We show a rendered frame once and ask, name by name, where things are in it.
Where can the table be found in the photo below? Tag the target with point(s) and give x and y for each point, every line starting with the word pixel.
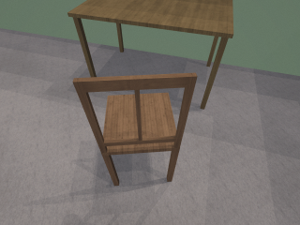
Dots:
pixel 203 17

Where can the chair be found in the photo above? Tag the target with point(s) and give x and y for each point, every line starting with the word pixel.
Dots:
pixel 137 123

